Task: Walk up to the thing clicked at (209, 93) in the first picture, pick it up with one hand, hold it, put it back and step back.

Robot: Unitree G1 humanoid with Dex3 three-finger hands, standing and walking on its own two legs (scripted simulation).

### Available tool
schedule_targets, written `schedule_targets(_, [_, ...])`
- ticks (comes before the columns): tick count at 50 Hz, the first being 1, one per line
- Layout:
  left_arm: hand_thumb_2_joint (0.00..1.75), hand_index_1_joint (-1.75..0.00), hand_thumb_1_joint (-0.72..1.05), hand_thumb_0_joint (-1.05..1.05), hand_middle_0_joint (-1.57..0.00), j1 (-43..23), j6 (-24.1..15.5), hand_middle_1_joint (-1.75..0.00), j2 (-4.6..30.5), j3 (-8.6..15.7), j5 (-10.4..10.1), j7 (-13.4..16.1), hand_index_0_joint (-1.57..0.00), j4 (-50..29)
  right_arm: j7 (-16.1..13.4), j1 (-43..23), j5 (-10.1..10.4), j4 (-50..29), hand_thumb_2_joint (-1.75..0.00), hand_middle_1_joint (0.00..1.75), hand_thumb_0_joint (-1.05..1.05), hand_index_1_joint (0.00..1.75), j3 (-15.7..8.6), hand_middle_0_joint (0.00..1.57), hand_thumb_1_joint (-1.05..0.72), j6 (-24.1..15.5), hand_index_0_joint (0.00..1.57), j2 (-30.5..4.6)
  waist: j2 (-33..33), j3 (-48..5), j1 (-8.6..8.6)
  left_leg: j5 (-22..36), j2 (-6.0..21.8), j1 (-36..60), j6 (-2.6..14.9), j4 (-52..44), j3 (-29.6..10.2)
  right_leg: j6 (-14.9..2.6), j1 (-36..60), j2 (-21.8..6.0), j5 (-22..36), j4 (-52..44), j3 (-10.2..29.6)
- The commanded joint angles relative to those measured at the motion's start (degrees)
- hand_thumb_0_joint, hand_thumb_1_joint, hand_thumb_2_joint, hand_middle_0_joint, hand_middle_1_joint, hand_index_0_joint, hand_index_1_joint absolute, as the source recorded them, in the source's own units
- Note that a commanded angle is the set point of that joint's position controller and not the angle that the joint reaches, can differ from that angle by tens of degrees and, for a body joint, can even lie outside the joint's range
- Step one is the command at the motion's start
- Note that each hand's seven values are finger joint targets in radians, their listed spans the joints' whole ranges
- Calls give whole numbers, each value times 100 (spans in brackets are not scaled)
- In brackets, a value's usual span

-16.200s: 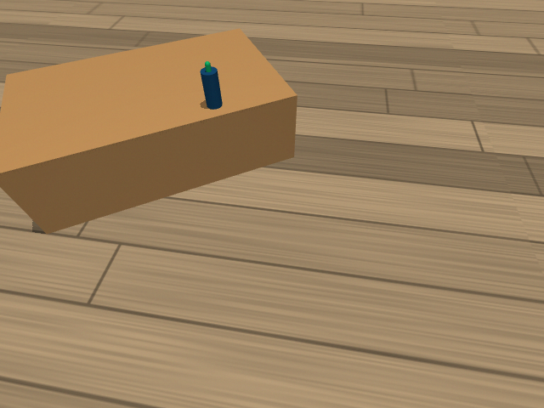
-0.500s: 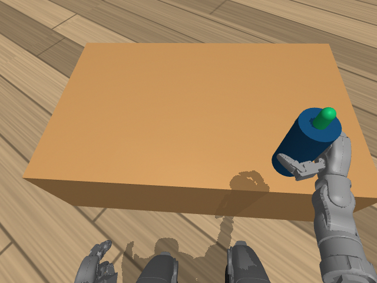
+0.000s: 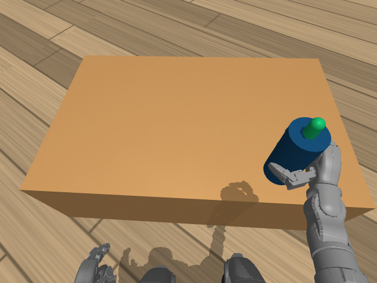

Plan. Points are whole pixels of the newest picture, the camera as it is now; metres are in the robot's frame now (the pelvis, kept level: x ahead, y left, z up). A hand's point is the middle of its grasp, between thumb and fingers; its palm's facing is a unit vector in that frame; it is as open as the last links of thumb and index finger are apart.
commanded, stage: hold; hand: right
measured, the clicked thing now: (295, 150) +0.35 -0.18 +0.07
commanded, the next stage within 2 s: none
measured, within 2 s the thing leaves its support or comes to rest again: neither
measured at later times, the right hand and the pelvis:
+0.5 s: hand (294, 155) +0.34 -0.19 +0.06, palm faces +0.21 +0.98 +0.01, open 10.2 cm; pelvis +0.00 +0.00 +0.01, yaw +0 degrees
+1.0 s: hand (291, 154) +0.33 -0.17 +0.07, palm faces +0.21 +0.98 +0.02, open 10.2 cm; pelvis +0.00 +0.00 +0.02, yaw +0 degrees
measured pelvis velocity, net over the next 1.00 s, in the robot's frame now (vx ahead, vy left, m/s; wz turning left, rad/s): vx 0.00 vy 0.00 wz -0.01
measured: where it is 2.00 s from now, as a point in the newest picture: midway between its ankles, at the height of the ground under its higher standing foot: outside the picture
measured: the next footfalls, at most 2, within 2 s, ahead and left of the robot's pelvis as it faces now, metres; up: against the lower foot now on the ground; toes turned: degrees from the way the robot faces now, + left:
none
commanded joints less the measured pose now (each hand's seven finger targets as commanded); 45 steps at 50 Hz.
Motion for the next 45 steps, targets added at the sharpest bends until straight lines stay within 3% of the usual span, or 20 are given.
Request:
schedule_targets(1, [89,-29,89,0,-19,28,-215,-29,783,273,-7,89,-19,-623,-32,-1411,21,-1344,-129,141,0,141,-167,125,-14,-402,130,-827,29,-1754,8,2402,-96,341,104,-759,141,-234,1761,121,1784,-599,-102])
schedule_targets(9, [88,-29,91,0,-19,-61,-184,-30,789,286,-15,67,-20,-680,-77,-1277,0,-1307,-127,139,0,139,-72,124,-11,-324,128,-673,11,-1603,4,2373,-103,385,118,-863,192,-201,1928,114,1873,-733,-104])
schedule_targets(14, [88,-29,91,0,-19,0,-138,-30,740,301,-5,66,-20,-692,-123,-1330,-45,-1611,-127,139,0,139,-37,123,-11,-349,128,-704,-2,-1808,-29,2690,-68,601,86,-890,150,-230,2043,133,2122,-695,-137])
schedule_targets(16, [89,-29,91,0,-19,-115,-149,-30,752,298,-6,52,-20,-732,-130,-1229,-43,-1461,-128,140,0,140,53,124,-10,-313,128,-559,-16,-1581,-15,2509,-74,556,104,-914,179,-207,1960,138,1956,-773,-137])
schedule_targets(18, [89,-29,91,0,-19,-63,-125,-30,725,281,-10,57,-20,-666,-151,-1283,-66,-1586,-127,139,0,139,-22,124,-11,-326,128,-700,-128,-1679,-74,2492,-74,570,117,-928,175,-199,2087,131,2023,-793,-124])
schedule_targets(19, [89,-29,91,0,-19,-131,-134,-30,787,319,-10,65,-20,-732,-127,-1251,-74,-1448,-128,140,0,140,72,124,-11,-299,128,-593,-31,-1616,12,2423,-87,487,113,-955,188,-199,2086,120,1937,-807,-121])
schedule_targets(23, [89,-29,91,0,-19,-154,-123,-30,728,267,-23,78,-20,-717,-168,-1249,-66,-1625,-128,139,0,139,98,124,-13,-277,128,-590,-64,-1412,-40,2001,-94,510,145,-1053,210,-176,1976,129,1504,-987,-116])
schedule_targets(25, [89,-30,90,0,-20,-142,-141,-30,746,300,-22,73,-20,-763,-186,-1287,-66,-1943,-127,139,0,139,73,124,-14,-284,128,-658,-212,-1763,-115,2209,-90,670,151,-1022,214,-161,2209,125,1755,-980,-107])
schedule_targets(26, [89,-29,91,0,-19,-151,-137,-30,728,265,-27,78,-20,-748,-191,-1204,-63,-1559,-127,139,0,139,132,124,-14,-230,128,-534,-22,-1425,-1,2067,-106,585,143,-1074,241,-166,2054,125,1592,-1023,-102])
schedule_targets(28, [89,-29,91,0,-19,-209,-148,-30,743,276,-29,83,-20,-799,-211,-1143,-79,-1603,-128,140,0,140,140,125,-15,-211,129,-542,-77,-1441,-66,1999,-95,615,156,-1078,231,-156,2030,141,1531,-1071,-121])
schedule_targets(30, [89,-29,90,0,-19,-188,-132,-30,706,247,-36,91,-20,-738,-240,-1351,-81,-1782,-129,140,0,140,94,125,-15,-236,130,-631,-124,-1419,-60,1787,-109,541,176,-1106,237,-148,2062,120,1356,-1129,-92])
schedule_targets(31, [89,-29,90,0,-19,-224,-136,-30,696,225,-42,94,-20,-773,-223,-1199,-70,-1665,-129,140,0,140,235,125,-14,-216,129,-456,-45,-1276,-42,1709,-110,545,170,-1148,247,-142,2077,118,1263,-1175,-97])
schedule_targets(32, [89,-29,90,0,-19,-268,-161,-30,734,250,-37,111,-20,-811,-246,-1279,-61,-1747,-129,140,0,140,202,125,-16,-210,130,-491,-49,-1296,-12,1657,-115,523,173,-1149,263,-142,2042,118,1203,-1190,-86])
schedule_targets(36, [89,-29,90,0,-19,-267,-188,-30,753,253,-37,122,-20,-804,-249,-1287,-69,-1832,-129,141,0,141,174,126,-16,-199,130,-561,-97,-1388,-53,1666,-123,593,181,-1165,273,-129,2172,114,1234,-1253,-74])
schedule_targets(37, [89,-29,90,0,-19,-234,-188,-30,721,239,-33,120,-20,-787,-255,-1313,-82,-1907,-130,142,0,142,278,126,-14,-207,131,-477,-121,-1443,-51,1739,-118,617,182,-1157,261,-121,2229,113,1323,-1246,-84])
schedule_targets(38, [89,-29,90,0,-19,-225,-194,-30,712,246,-26,143,-20,-785,-267,-1284,-86,-1760,-130,142,0,142,126,127,-15,-190,132,-581,-95,-1475,-89,1861,-93,685,153,-1187,229,-136,2209,132,1415,-1181,-117])
schedule_targets(40, [89,-29,90,0,-19,-199,-207,-30,690,240,-29,140,-20,-742,-258,-1220,-56,-1602,-129,141,0,141,229,125,-11,-151,130,-428,165,-1335,-9,2021,-82,701,115,-1211,206,-193,2063,146,1480,-1139,-140])
schedule_targets(43, [90,-30,90,0,-19,-238,-193,-30,638,195,-30,174,-20,-703,-276,-1423,-57,-1715,-129,141,0,141,55,124,-10,-167,129,-636,100,-1350,-54,2090,-47,767,80,-1263,148,-210,2083,169,1483,-1111,-179])
schedule_targets(44, [90,-30,90,0,-19,-253,-188,-30,628,186,-38,171,-20,-725,-262,-1096,-75,-1542,-129,141,0,141,90,125,-10,-136,130,-573,224,-1252,-92,2095,-45,850,68,-1290,155,-220,2035,180,1468,-1127,-187])
schedule_targets(45, [89,-29,90,0,-19,-232,-196,-30,660,212,-31,174,-20,-725,-261,-1274,-73,-1651,-128,140,0,140,113,124,-10,-135,129,-568,205,-1382,-47,2135,-43,839,73,-1280,147,-225,2068,183,1495,-1120,-188])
